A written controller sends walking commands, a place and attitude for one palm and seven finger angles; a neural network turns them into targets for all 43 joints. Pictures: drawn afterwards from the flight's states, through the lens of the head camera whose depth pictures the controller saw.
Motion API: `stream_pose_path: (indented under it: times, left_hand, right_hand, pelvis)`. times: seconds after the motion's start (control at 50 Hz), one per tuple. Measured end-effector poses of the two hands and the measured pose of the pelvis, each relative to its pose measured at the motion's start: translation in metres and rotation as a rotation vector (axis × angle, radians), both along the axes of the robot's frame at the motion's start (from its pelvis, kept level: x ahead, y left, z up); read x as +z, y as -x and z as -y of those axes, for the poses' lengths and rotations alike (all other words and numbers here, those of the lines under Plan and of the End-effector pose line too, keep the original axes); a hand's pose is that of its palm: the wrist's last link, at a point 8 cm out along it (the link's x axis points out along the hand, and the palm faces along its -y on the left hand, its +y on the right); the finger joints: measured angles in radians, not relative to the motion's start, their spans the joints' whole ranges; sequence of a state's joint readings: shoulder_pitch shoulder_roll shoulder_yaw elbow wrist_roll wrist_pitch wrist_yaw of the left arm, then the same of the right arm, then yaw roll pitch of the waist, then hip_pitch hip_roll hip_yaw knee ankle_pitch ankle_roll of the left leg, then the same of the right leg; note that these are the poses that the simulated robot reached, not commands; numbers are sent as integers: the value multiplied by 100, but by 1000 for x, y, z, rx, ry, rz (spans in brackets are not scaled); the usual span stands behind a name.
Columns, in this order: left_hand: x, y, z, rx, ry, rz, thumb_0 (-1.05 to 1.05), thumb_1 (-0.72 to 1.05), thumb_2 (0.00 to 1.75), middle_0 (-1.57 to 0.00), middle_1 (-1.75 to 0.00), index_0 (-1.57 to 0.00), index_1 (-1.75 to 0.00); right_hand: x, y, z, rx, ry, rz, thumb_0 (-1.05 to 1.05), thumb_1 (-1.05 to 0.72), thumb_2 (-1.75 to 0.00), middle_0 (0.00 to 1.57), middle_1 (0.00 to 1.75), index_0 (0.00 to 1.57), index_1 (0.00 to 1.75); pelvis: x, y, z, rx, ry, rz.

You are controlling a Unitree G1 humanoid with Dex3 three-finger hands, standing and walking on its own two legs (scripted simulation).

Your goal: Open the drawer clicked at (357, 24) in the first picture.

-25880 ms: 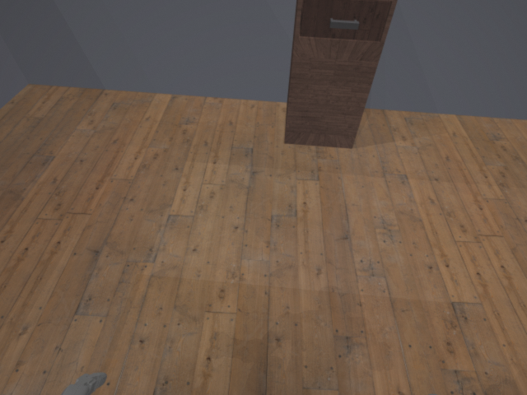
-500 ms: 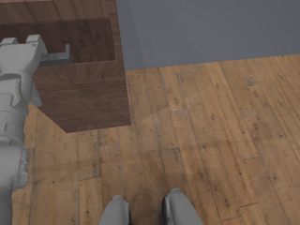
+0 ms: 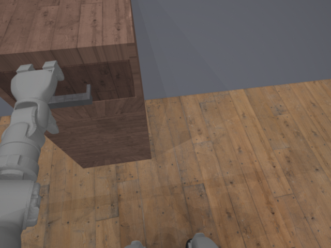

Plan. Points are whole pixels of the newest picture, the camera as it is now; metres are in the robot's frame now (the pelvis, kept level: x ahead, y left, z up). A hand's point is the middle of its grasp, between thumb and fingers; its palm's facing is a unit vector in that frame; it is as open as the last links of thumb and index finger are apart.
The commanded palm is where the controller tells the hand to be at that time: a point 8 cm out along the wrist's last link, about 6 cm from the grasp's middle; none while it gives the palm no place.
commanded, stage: lift the fingers back up to retry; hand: left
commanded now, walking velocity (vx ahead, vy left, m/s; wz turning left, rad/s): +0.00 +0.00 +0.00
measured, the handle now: (70, 94) +0.54 +0.27 -0.02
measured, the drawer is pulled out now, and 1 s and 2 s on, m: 0.00 0.00 0.00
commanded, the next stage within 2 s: re-aim the fingers above the handle in 0.16 s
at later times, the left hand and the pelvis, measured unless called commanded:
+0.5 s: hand (43, 104) +0.46 +0.29 +0.04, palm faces -0.01 +0.01 -1.00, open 13.8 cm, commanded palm +0.44 +0.28 +0.10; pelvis +0.00 +0.00 +0.00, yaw +1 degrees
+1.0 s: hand (41, 109) +0.45 +0.30 +0.03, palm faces -0.10 +0.02 -0.99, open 13.8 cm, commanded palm +0.45 +0.28 +0.10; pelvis -0.01 +0.00 +0.00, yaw +0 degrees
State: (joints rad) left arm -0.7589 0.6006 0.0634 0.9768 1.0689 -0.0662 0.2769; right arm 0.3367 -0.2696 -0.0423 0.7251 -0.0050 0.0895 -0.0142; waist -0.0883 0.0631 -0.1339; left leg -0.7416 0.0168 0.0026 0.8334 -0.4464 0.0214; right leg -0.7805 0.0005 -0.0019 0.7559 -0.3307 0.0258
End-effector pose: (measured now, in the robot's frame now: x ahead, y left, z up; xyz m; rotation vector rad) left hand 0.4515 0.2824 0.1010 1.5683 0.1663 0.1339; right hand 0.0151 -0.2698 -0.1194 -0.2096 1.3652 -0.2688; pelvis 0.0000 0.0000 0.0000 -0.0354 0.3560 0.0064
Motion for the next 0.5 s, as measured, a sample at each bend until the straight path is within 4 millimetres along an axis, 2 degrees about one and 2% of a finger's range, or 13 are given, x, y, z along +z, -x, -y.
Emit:
stream_pose_path:
  times: [0.1, 0.2, 0.28, 0.38, 0.5]
  left_hand:
    - [5, 5, -2, -2, 7, -57, 0, -49, 31, -32, -120, -32, -120]
    - [-5, 15, 1, -57, 33, -100, 0, -49, 31, -32, -120, -32, -120]
    - [-12, 19, 4, -101, 40, -67, 0, -49, 31, -32, -120, -32, -120]
    - [-10, 18, 0, -86, 20, 11, 0, -49, 31, -32, -120, -32, -120]
    - [-3, 13, -7, 0, -14, 7, 0, -49, 31, -32, -120, -32, -120]
  right_hand:
    - [5, -18, -2, 2, -8, 35, 0, -90, -90, 20, 30, 20, 30]
    - [11, -34, 0, 19, 7, 65, 0, -90, -90, 20, 30, 20, 30]
    - [12, -42, 4, 43, 25, 75, 0, -90, -90, 20, 30, 20, 30]
    - [7, -42, 7, 64, 30, 65, 0, -90, -90, 20, 30, 20, 30]
    - [3, -31, 6, 46, 11, 47, 0, -90, -90, 20, 30, 20, 30]
  pelvis:
    - [7, -8, 0, 0, -2, 24]
    - [9, -10, 1, 5, -4, 38]
    - [7, -7, 2, 11, -4, 33]
    - [2, -3, 3, 19, -3, 16]
    - [2, 0, 3, 17, -2, 12]
